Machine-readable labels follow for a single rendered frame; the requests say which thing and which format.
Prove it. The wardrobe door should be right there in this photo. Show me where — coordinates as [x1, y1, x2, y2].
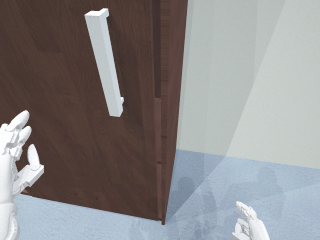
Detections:
[0, 0, 159, 221]

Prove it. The robot left forearm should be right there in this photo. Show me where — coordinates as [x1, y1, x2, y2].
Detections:
[0, 202, 20, 240]

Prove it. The robot right hand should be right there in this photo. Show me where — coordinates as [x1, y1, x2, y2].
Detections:
[232, 201, 270, 240]

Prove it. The robot left hand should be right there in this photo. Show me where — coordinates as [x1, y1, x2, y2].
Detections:
[0, 110, 44, 203]

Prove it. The handle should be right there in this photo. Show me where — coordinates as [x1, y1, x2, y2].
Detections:
[84, 8, 124, 117]

